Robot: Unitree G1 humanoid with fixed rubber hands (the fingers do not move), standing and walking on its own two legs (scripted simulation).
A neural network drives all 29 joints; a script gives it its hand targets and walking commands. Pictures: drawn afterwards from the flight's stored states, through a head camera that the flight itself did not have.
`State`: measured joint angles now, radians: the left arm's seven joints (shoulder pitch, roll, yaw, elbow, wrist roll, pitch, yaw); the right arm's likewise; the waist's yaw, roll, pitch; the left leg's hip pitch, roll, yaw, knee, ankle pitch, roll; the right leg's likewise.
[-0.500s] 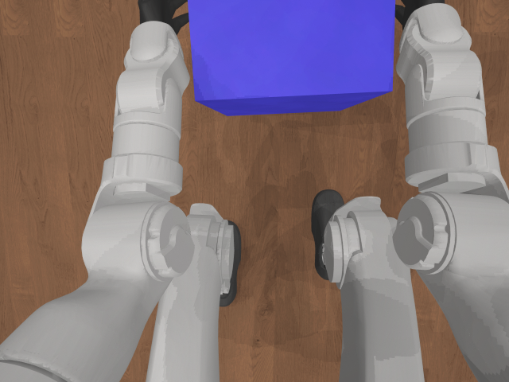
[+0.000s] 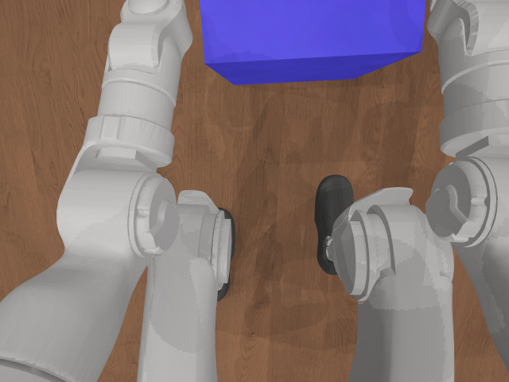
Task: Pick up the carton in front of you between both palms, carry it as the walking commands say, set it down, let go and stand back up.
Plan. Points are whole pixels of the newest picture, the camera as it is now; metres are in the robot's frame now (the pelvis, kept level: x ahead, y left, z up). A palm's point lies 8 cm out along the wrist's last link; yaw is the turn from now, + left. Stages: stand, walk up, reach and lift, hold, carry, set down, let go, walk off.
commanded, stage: set down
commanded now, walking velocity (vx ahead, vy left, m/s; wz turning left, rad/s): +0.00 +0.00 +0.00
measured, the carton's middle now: out of the picture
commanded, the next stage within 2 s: none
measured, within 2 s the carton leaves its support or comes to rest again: rests again in 0.08 s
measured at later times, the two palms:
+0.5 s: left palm out of the picture +0.55 +0.08 -0.18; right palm out of the picture +0.54 -0.23 -0.18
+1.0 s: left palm out of the picture +0.55 +0.11 -0.20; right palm out of the picture +0.53 -0.26 -0.21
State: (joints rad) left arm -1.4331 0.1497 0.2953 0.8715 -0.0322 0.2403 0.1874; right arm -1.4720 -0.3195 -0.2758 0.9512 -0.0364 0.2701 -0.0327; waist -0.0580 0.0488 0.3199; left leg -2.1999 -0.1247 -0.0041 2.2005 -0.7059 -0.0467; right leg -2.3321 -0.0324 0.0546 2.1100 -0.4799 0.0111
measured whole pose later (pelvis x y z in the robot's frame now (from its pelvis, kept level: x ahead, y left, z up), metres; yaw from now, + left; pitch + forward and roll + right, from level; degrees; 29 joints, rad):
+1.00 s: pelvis -0.01 +0.00 -0.01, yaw +0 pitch +33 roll +2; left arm -1.53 0.28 0.18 1.05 -0.09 0.13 0.12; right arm -1.57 -0.47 -0.26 1.22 0.06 0.07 -0.01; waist -0.04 0.03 0.52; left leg -2.12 -0.13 -0.01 2.27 -0.73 -0.05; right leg -2.26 -0.03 0.05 2.17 -0.50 0.02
